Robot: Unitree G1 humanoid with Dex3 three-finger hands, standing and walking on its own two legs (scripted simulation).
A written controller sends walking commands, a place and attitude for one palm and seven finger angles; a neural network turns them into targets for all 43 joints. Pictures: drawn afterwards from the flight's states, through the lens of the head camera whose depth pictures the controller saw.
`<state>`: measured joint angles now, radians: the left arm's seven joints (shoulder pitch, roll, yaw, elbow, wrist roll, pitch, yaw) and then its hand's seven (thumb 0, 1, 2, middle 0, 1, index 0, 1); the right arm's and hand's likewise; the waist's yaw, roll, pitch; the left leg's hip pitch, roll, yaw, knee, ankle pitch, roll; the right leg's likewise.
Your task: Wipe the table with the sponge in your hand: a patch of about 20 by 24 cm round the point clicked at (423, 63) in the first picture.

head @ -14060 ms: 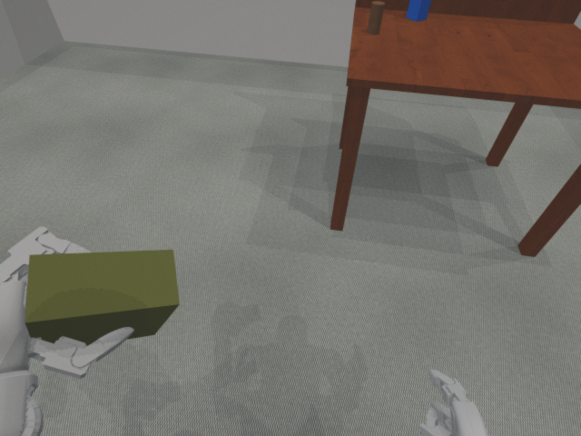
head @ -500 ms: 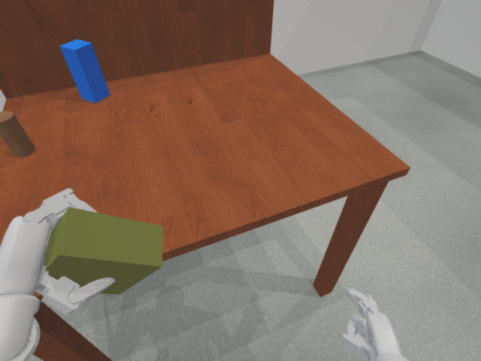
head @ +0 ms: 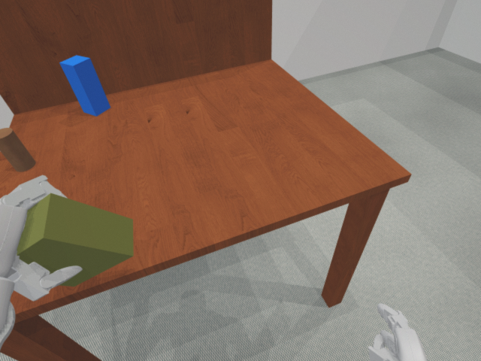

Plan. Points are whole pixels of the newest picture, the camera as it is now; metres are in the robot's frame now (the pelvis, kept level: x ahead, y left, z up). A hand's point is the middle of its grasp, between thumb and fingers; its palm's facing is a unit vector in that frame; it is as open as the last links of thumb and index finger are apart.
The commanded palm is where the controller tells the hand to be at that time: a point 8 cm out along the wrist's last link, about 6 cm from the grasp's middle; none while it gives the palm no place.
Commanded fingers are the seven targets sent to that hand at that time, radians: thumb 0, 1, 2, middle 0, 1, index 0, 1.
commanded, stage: turn the palm down, sponge in hand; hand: left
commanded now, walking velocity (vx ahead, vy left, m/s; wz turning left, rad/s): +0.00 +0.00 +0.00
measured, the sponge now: (78, 248) +0.22 +0.26 +0.14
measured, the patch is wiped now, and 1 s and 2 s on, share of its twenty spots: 0.00 0.00 0.00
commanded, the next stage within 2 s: move the sponge above the wiping area in 1.34 s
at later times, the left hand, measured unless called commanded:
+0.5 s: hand (13, 236) +0.21 +0.34 +0.17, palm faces +0.28 -0.25 -0.93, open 10.0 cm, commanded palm +0.17 +0.32 +0.23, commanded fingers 0.00 0.10 1.30 -1.20 -1.60 -1.20 -1.60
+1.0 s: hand (21, 242) +0.21 +0.33 +0.16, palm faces +0.19 -0.16 -0.97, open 10.0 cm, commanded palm +0.16 +0.32 +0.24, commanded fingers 0.00 0.10 1.30 -1.20 -1.60 -1.20 -1.60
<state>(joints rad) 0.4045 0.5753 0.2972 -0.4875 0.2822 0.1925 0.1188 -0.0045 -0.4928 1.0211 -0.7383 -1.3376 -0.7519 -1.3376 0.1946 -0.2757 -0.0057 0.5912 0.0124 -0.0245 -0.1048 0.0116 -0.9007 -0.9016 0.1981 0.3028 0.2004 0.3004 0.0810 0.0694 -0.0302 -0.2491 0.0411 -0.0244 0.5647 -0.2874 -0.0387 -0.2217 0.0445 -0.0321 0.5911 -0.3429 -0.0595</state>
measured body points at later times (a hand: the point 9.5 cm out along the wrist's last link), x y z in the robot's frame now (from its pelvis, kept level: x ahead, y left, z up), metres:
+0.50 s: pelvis -0.01 +0.03 +0.01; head -0.03 -0.01 +0.45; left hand +0.19 +0.35 +0.22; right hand +0.24 -0.17 -0.06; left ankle +0.01 +0.16 -0.73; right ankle -0.02 -0.08 -0.73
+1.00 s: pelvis -0.02 +0.04 +0.01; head -0.04 -0.01 +0.46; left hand +0.19 +0.33 +0.21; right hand +0.25 -0.14 -0.05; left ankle +0.01 +0.16 -0.73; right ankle -0.01 -0.08 -0.73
